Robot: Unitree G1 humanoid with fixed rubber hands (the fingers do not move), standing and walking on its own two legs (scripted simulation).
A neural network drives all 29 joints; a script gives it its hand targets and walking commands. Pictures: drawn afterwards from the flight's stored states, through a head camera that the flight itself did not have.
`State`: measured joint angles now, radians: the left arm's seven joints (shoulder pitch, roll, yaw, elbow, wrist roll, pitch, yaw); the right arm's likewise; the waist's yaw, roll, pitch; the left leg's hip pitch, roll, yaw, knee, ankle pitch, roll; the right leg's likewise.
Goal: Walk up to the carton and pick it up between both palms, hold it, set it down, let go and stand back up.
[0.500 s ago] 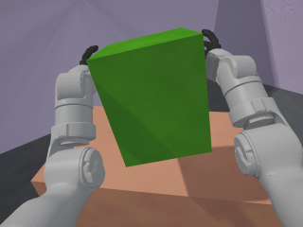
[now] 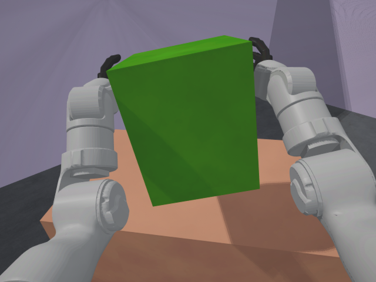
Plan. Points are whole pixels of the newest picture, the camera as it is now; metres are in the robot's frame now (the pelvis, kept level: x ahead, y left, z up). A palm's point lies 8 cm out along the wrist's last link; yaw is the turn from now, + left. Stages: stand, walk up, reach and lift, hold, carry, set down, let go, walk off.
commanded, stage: hold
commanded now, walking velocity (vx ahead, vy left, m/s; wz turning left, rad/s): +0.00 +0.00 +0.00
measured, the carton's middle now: (191, 115) +0.36 -0.01 +0.28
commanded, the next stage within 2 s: set down in 1.92 s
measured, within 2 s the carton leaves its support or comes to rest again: neither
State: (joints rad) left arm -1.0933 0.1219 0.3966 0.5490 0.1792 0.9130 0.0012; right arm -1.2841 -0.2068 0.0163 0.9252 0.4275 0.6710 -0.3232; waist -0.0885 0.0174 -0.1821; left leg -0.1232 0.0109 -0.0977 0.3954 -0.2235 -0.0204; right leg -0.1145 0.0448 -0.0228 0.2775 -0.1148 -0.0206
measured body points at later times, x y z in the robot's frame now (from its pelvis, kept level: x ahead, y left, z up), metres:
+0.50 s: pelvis +0.00 +0.00 +0.00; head -0.09 +0.01 +0.44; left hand +0.39 +0.14 +0.32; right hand +0.38 -0.15 +0.35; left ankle +0.00 +0.13 -0.75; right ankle +0.03 -0.11 -0.75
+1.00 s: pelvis +0.00 +0.01 +0.00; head -0.10 +0.01 +0.44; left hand +0.39 +0.14 +0.33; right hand +0.37 -0.16 +0.35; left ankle +0.00 +0.13 -0.75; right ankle +0.02 -0.11 -0.75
